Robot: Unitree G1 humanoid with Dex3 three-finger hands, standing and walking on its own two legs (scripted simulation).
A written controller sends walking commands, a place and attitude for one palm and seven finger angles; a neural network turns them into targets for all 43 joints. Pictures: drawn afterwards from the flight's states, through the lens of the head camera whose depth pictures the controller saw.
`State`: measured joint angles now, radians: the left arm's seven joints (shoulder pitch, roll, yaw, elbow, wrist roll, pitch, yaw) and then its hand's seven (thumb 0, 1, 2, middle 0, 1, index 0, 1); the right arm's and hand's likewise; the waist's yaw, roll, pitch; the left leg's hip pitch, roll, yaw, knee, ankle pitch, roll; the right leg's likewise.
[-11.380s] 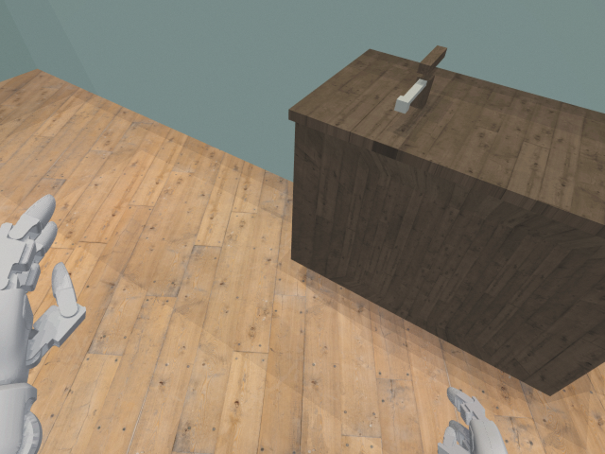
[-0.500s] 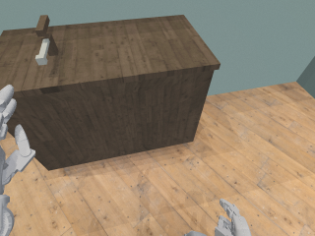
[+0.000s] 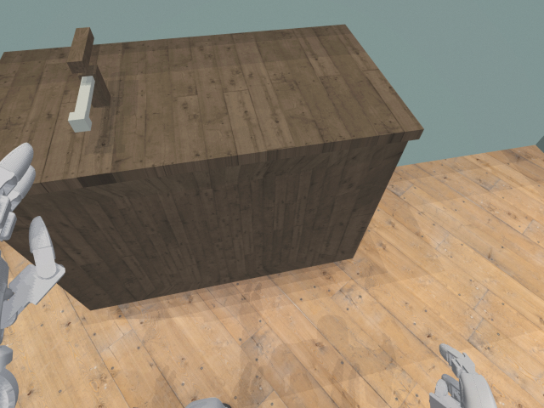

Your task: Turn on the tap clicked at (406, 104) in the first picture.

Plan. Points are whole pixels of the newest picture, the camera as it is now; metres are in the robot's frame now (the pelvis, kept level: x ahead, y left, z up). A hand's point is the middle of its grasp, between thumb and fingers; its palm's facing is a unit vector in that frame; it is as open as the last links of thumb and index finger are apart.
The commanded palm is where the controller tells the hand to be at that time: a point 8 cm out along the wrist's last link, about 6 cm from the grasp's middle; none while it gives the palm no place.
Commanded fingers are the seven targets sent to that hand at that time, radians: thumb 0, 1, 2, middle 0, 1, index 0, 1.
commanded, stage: take the last steps up to it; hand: left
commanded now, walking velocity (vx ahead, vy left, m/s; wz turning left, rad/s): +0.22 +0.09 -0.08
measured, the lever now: (80, 121) +0.56 +0.40 +0.06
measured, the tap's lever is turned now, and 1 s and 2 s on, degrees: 0 0 0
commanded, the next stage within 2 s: come to a stop and stand still in 0.40 s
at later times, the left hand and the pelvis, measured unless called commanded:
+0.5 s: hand (67, 196) +0.30 +0.25 +0.18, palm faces +0.39 -0.78 -0.48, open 7.4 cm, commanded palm +0.24 +0.29 +0.18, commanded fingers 0.00 0.90 0.90 -0.20 -0.30 -0.20 -0.30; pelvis +0.07 +0.02 +0.00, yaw -2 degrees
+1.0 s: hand (29, 198) +0.30 +0.30 +0.17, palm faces +0.39 -0.84 -0.36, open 7.4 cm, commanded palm +0.25 +0.33 +0.18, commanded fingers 0.00 0.90 0.90 -0.20 -0.30 -0.20 -0.30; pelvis +0.07 +0.06 +0.00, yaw -4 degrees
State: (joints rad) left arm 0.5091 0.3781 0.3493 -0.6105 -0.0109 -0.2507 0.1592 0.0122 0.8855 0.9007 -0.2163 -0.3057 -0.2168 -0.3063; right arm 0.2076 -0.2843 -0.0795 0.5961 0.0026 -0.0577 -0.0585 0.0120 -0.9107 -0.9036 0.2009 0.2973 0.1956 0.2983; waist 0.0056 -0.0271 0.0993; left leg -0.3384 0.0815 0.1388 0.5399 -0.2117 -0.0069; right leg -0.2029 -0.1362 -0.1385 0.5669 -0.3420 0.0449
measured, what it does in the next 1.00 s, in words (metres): steps on the spot: left foot, then right foot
